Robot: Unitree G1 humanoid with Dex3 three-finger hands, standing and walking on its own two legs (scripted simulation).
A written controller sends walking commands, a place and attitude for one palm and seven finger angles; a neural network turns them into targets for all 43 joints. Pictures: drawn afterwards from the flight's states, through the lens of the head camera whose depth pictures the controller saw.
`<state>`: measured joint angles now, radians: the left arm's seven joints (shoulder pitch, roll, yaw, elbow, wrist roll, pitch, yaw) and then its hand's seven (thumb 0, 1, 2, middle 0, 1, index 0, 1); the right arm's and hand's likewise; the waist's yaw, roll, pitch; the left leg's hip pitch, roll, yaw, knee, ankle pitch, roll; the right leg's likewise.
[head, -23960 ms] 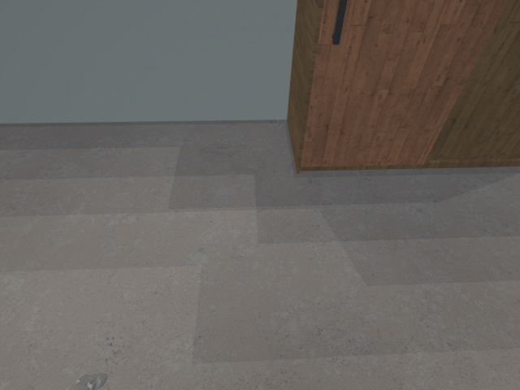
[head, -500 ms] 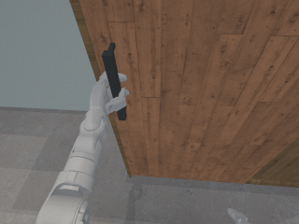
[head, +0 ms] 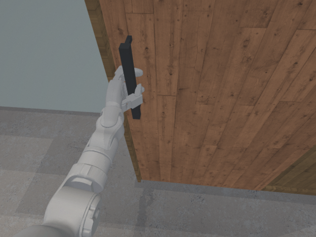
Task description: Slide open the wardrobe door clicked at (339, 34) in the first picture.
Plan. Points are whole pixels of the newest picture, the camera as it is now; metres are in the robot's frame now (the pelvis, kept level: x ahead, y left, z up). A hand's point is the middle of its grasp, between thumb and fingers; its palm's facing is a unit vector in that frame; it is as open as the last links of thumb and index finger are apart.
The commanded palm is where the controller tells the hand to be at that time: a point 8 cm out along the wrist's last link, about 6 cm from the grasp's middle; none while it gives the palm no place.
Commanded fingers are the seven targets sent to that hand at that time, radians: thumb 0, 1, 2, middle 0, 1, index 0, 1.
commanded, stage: tug the door sideways, standing still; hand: left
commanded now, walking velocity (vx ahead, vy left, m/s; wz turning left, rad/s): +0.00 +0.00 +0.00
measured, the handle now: (133, 82) +0.49 +0.09 +0.12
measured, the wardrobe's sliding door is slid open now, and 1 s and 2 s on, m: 0.01 0.06 0.38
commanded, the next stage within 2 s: step sideways, sliding the door along in 0.08 s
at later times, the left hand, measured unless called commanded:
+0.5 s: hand (144, 96) +0.44 +0.06 +0.12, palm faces +0.02 -0.99 -0.13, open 6.0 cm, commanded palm +0.42 +0.07 +0.13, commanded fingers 0.00 0.90 0.90 -0.45 -1.40 -0.45 -1.40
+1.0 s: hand (161, 95) +0.44 +0.01 +0.12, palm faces +0.25 -0.96 -0.09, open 6.2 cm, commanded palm +0.41 -0.02 +0.13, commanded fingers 0.00 0.90 0.90 -0.45 -1.40 -0.45 -1.40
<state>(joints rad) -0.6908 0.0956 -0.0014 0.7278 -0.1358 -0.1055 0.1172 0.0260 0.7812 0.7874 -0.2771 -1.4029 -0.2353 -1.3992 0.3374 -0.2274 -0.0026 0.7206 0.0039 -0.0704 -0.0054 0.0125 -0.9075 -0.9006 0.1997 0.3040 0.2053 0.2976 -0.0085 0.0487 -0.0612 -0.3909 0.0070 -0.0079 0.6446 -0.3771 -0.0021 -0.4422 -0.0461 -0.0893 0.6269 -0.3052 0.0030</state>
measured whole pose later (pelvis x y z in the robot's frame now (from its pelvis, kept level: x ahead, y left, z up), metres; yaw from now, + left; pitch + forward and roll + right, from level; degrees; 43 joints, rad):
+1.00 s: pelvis +0.04 -0.18 +0.00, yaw -1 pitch -1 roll -2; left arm -0.57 0.23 0.06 0.36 -0.13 -0.07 0.13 0.02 0.73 0.86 -0.40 -1.40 -0.22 -1.40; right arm 0.12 -0.18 -0.01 0.60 0.03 -0.04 -0.02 0.01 -0.91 -0.90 0.20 0.30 0.21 0.30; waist 0.15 0.07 0.24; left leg -0.21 0.27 0.07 0.59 -0.33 -0.15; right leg -0.48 -0.06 -0.02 0.93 -0.39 0.01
